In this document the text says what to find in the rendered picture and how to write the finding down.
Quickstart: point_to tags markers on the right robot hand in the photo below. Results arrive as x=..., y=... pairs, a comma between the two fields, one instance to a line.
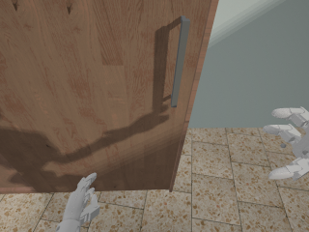
x=300, y=166

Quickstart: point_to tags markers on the left robot forearm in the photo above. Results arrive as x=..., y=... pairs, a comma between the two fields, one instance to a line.
x=68, y=225

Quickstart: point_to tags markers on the handle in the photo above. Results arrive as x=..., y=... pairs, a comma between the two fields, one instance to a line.
x=185, y=24

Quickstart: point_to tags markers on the left robot hand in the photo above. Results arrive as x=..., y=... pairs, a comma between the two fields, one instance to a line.
x=76, y=207

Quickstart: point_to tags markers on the wardrobe door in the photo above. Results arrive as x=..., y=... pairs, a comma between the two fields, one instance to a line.
x=9, y=177
x=85, y=87

